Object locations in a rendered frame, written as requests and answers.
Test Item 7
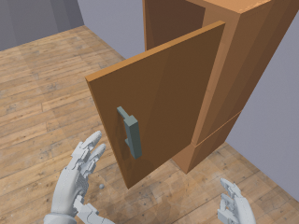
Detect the right robot hand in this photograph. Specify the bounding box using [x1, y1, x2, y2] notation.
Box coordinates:
[217, 178, 256, 224]

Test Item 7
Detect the cupboard door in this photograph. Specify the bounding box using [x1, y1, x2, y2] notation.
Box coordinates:
[85, 21, 226, 189]

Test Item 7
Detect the left robot hand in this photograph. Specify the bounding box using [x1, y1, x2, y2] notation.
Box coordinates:
[50, 131, 115, 224]

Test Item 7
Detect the handle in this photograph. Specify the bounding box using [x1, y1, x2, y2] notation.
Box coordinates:
[117, 106, 142, 160]

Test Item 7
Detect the left robot forearm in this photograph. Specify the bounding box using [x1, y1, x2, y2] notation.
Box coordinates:
[43, 213, 77, 224]

